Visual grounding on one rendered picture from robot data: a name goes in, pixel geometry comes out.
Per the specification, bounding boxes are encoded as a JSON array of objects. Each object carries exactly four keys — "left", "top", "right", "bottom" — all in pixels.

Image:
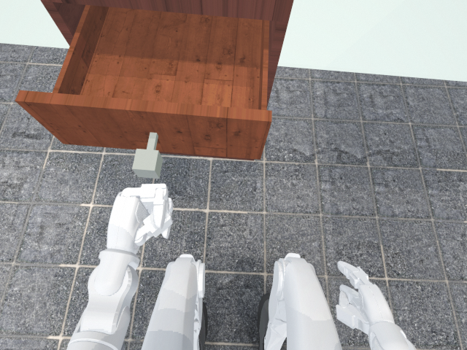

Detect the robot thigh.
[
  {"left": 141, "top": 257, "right": 205, "bottom": 350},
  {"left": 272, "top": 257, "right": 342, "bottom": 350}
]

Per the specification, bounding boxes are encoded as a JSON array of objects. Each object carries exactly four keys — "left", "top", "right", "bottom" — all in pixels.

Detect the right robot thigh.
[{"left": 272, "top": 257, "right": 342, "bottom": 350}]

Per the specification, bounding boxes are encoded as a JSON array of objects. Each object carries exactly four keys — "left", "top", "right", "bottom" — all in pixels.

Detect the handle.
[{"left": 132, "top": 132, "right": 163, "bottom": 179}]

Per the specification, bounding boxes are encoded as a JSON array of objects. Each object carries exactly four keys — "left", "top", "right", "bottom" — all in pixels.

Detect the right robot hand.
[{"left": 336, "top": 261, "right": 395, "bottom": 335}]

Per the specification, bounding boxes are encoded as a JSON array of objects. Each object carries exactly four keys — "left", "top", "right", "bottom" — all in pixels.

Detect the robot left forearm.
[{"left": 66, "top": 249, "right": 140, "bottom": 350}]

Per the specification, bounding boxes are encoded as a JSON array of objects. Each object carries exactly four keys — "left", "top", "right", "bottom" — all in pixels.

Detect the left robot thigh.
[{"left": 141, "top": 257, "right": 205, "bottom": 350}]

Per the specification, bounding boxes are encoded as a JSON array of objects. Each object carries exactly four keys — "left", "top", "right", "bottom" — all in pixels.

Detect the drawer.
[{"left": 15, "top": 5, "right": 272, "bottom": 160}]

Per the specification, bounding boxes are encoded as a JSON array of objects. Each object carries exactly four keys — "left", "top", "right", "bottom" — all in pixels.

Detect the cabinet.
[{"left": 40, "top": 0, "right": 294, "bottom": 160}]

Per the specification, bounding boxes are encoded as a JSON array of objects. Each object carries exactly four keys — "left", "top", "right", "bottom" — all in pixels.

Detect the robot right forearm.
[{"left": 368, "top": 322, "right": 416, "bottom": 350}]

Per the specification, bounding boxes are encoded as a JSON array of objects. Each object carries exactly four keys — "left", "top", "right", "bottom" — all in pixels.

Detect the left robot hand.
[{"left": 107, "top": 184, "right": 173, "bottom": 254}]

